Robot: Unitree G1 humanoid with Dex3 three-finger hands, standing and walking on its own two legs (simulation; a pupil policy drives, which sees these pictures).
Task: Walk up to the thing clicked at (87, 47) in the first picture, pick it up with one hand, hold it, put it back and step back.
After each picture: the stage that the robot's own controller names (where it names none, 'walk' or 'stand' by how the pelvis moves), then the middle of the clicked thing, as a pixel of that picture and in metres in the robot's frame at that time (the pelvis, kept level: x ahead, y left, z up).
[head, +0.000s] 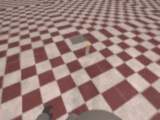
stand; (87, 50) +1.34 +0.11 -0.66
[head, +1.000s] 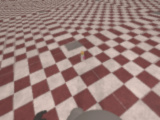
walk; (82, 56) +1.21 +0.28 -0.64
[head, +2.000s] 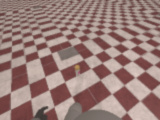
walk; (77, 71) +0.78 +0.27 -0.65
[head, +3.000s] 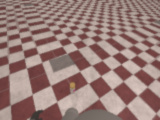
walk; (72, 88) +0.48 +0.20 -0.63
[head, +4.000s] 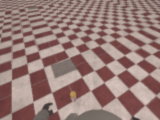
stand; (73, 97) +0.37 +0.20 -0.65
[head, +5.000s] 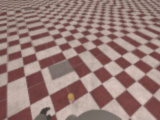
stand; (71, 99) +0.35 +0.22 -0.65
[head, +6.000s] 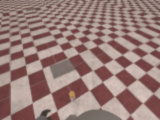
stand; (72, 97) +0.37 +0.22 -0.66
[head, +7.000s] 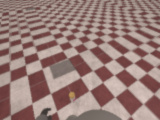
stand; (72, 97) +0.36 +0.22 -0.66
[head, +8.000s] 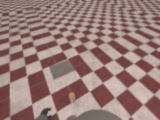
go down; (72, 98) +0.36 +0.22 -0.66
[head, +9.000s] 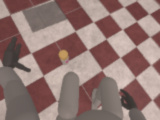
go down; (64, 58) +0.44 +0.23 -0.30
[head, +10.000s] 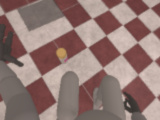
approach; (63, 57) +0.44 +0.24 -0.26
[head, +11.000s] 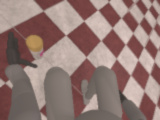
close in; (36, 49) +0.43 +0.29 -0.16
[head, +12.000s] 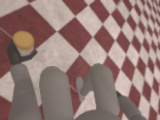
close; (26, 48) +0.42 +0.30 -0.16
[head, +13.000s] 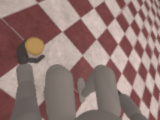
lift; (34, 51) +0.39 +0.28 -0.16
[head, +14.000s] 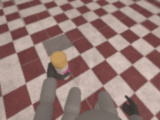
lift; (62, 68) +0.33 +0.19 +0.04
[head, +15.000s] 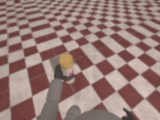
hold; (68, 70) +0.32 +0.17 +0.06
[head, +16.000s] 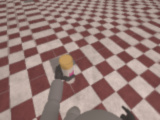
hold; (68, 71) +0.33 +0.17 +0.05
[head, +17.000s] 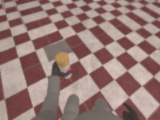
crouch; (65, 67) +0.36 +0.19 -0.01
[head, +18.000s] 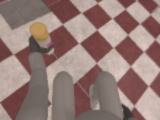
lower; (45, 42) +0.48 +0.27 -0.04
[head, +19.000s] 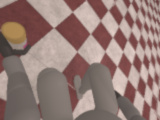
lower; (18, 42) +0.45 +0.31 -0.17
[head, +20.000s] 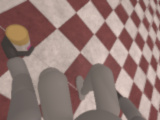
lower; (22, 44) +0.44 +0.31 -0.16
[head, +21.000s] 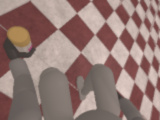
lower; (24, 45) +0.43 +0.31 -0.16
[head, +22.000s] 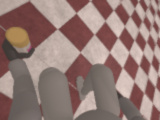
lower; (23, 46) +0.43 +0.31 -0.16
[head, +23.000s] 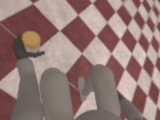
open; (32, 47) +0.44 +0.27 -0.17
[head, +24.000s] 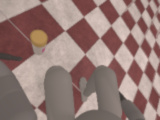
stand; (39, 45) +0.44 +0.27 -0.17
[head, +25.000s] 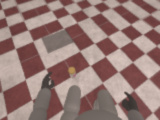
walk; (72, 73) +0.44 +0.19 -0.46
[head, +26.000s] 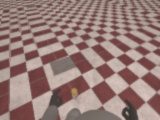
stand; (74, 94) +0.40 +0.17 -0.60
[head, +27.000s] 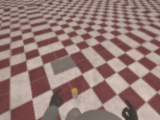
stand; (75, 94) +0.40 +0.17 -0.60
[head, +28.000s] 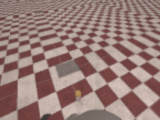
stand; (78, 96) +0.42 +0.16 -0.65
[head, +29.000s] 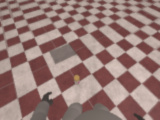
walk; (77, 80) +0.46 +0.16 -0.63
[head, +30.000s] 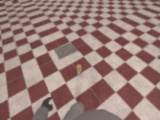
walk; (79, 70) +0.69 +0.21 -0.63
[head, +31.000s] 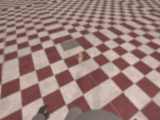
stand; (80, 58) +1.04 +0.24 -0.63
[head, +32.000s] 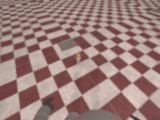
stand; (78, 59) +1.02 +0.25 -0.65
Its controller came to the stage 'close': yes
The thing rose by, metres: 0.69
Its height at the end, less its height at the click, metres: +0.00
